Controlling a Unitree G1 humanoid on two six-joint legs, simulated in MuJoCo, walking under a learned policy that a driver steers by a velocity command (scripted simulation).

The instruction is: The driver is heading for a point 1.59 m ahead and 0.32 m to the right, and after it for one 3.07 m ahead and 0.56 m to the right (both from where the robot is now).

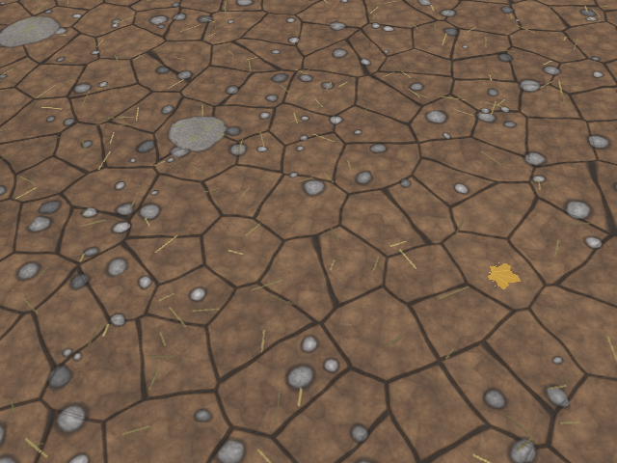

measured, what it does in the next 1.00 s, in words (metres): walks ahead: left foot, then right foot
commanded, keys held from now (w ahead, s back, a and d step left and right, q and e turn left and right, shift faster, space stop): w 0.70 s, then w+e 0.30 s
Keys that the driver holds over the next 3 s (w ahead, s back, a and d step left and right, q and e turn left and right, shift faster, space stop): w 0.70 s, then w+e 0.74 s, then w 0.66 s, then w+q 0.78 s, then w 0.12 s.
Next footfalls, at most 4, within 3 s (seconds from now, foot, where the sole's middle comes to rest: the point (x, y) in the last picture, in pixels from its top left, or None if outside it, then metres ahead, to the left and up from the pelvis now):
0.44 left None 0.42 0.13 -0.77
0.98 right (374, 370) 0.71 -0.12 -0.77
1.46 left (313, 264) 1.02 0.01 -0.77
1.96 right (435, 225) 1.14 -0.34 -0.77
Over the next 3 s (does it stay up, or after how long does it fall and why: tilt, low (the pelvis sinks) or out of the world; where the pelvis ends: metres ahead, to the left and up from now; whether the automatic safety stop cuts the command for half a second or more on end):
stays up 1.61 -0.38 -0.01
